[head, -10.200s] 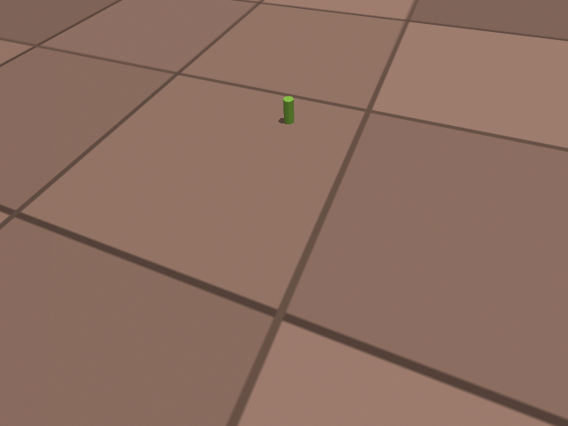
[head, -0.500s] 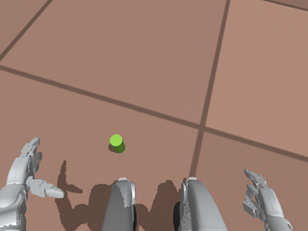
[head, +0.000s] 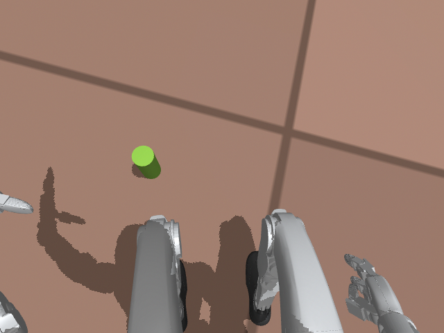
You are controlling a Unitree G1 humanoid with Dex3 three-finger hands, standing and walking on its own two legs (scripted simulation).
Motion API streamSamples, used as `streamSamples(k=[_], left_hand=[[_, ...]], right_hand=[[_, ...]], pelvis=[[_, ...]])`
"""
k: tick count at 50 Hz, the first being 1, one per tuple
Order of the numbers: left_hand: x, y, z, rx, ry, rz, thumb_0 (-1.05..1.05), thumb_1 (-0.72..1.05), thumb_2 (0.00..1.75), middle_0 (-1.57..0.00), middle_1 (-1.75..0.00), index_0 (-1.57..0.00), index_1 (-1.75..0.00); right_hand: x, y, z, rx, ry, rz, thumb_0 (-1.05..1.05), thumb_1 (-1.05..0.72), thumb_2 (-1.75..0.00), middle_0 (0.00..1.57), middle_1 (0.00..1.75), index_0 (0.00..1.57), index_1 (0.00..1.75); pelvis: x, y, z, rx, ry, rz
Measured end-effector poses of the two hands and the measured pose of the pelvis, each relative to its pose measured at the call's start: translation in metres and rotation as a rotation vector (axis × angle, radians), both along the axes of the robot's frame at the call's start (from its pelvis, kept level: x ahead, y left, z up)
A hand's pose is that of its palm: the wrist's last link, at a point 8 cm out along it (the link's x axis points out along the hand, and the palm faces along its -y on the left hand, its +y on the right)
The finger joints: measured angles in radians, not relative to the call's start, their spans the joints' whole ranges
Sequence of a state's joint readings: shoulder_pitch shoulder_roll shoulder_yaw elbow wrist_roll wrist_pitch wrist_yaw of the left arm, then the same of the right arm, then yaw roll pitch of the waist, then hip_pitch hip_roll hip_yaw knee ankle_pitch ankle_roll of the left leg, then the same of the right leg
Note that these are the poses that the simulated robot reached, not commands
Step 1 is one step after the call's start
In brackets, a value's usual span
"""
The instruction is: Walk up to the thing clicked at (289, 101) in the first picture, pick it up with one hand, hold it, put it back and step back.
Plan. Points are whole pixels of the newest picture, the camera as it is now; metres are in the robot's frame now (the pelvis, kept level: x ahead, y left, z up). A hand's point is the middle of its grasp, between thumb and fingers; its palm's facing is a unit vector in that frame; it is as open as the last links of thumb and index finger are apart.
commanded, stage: go down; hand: left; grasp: from the side
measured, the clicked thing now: (147, 163) +0.49 +0.21 -0.40
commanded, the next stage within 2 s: approach in 1.18 s
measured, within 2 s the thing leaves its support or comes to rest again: neither
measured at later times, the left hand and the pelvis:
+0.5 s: hand (9, 158) +0.40 +0.38 -0.07, palm faces +0.11 -0.99 -0.09, open 17.2 cm; pelvis -0.01 +0.00 -0.07, yaw -1 degrees
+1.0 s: hand (9, 153) +0.42 +0.39 -0.09, palm faces +0.10 -0.99 -0.07, open 17.2 cm; pelvis -0.02 +0.00 -0.10, yaw -3 degrees
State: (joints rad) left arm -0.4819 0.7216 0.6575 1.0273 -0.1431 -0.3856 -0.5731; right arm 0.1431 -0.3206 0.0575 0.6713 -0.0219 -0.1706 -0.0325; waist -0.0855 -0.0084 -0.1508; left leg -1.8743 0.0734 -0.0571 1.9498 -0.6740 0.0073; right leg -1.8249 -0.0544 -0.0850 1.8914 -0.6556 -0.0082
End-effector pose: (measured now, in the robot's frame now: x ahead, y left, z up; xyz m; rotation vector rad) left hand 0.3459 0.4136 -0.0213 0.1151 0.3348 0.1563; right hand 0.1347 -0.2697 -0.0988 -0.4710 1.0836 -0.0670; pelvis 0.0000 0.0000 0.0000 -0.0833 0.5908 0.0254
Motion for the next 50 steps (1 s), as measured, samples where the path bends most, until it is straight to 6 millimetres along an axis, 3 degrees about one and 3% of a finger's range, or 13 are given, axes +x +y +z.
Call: streamSamples(k=[26, 50], left_hand=[[0.031, 0.021, -0.044, -0.032, -0.152, -0.041, -0.01, -0.47, 0.06, -0.05, -0.05, -0.04, -0.05], [0.044, 0.031, -0.06, -0.04, -0.212, -0.057, -0.01, -0.48, 0.07, -0.05, -0.06, -0.04, -0.06]], right_hand=[[-0.018, -0.008, -0.066, -0.055, 0.056, 0.046, 0.01, -0.92, -0.91, 0.2, 0.3, 0.21, 0.3], [-0.037, -0.008, -0.081, -0.084, 0.096, 0.06, 0.01, -0.92, -0.91, 0.2, 0.3, 0.21, 0.3]], pelvis=[[-0.012, 0.002, -0.073, -0.023, -0.009, -0.01], [-0.017, 0.004, -0.099, -0.045, -0.031, -0.019]])
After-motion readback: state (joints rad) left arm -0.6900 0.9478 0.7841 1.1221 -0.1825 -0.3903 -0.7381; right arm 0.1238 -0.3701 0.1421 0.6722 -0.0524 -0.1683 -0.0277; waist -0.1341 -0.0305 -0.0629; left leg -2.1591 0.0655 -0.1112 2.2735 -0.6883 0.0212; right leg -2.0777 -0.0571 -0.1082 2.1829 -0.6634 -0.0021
